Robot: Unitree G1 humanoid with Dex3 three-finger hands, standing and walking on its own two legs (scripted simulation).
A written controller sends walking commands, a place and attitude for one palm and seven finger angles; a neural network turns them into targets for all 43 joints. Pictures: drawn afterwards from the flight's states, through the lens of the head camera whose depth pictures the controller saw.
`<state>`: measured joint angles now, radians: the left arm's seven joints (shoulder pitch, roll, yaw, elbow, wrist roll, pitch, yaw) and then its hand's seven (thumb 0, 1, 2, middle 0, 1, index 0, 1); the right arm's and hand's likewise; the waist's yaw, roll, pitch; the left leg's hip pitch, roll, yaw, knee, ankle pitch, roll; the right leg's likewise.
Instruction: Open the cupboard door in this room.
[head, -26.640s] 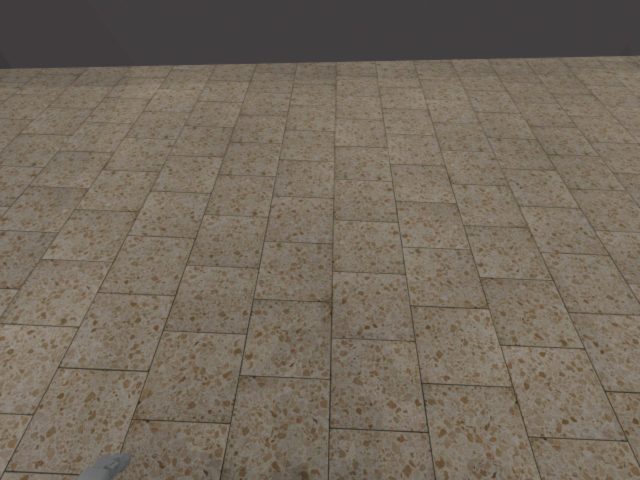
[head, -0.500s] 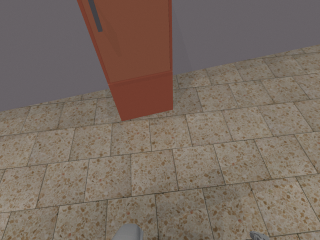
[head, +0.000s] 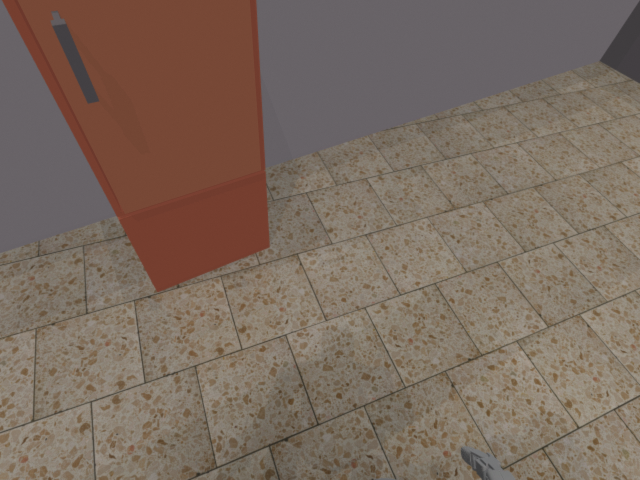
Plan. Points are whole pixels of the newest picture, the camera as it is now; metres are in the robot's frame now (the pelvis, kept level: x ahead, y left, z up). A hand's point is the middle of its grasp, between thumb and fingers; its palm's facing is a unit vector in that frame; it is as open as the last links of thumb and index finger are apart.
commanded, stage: walk to a spot facing it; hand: left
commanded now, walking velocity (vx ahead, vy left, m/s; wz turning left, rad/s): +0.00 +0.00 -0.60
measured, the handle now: (74, 58) +0.70 +0.53 +0.09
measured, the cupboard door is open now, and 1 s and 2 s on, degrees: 0 0 0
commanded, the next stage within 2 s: none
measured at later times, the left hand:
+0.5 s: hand (281, 346) +0.33 +0.10 -0.17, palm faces -0.37 -0.90 -0.22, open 7.4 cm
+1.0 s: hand (235, 328) +0.36 +0.19 -0.19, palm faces -0.47 -0.85 -0.25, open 7.4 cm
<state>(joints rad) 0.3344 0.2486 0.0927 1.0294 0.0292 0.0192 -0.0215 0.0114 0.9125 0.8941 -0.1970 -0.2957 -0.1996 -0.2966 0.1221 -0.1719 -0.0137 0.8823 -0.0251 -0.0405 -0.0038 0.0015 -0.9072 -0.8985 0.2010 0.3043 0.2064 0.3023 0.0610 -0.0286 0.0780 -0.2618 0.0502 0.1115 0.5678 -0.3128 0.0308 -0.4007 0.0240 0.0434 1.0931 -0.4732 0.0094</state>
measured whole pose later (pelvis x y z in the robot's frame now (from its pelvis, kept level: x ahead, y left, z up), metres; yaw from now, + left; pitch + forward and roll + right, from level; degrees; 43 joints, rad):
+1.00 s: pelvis +0.22 +0.01 -0.01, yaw -36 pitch +1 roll -1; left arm 0.25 0.28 0.09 0.94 0.02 0.06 0.01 0.01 0.91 0.89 -0.20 -0.30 -0.20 -0.30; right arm 0.05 -0.19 -0.02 0.85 -0.01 0.01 -0.01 0.00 -0.91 -0.90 0.20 0.30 0.20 0.30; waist 0.08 -0.06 0.10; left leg -0.31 0.04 0.07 0.62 -0.32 0.01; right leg -0.39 0.08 0.12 0.90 -0.52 0.03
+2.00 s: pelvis +0.20 -0.03 +0.00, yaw -71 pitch +2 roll +0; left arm 0.26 0.20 0.06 0.95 0.02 0.03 0.00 0.01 0.91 0.89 -0.20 -0.30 -0.20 -0.30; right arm 0.06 -0.24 -0.06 0.89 -0.01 0.06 -0.02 0.00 -0.91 -0.90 0.20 0.30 0.20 0.30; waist 0.05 0.00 0.09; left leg -0.43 0.03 -0.02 0.90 -0.42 -0.09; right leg -0.27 0.11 0.13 0.48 -0.23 -0.07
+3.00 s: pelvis +0.17 -0.07 +0.01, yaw -104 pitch +0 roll +0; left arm 0.31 0.16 0.03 1.00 0.02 -0.05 -0.01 0.01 0.91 0.89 -0.20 -0.30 -0.20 -0.30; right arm 0.20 -0.24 -0.07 0.96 -0.04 0.03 0.02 0.00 -0.91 -0.90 0.20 0.30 0.20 0.30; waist -0.01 0.04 0.04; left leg -0.58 0.13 0.02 1.03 -0.21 -0.09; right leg -0.08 0.05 0.00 0.37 -0.29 -0.06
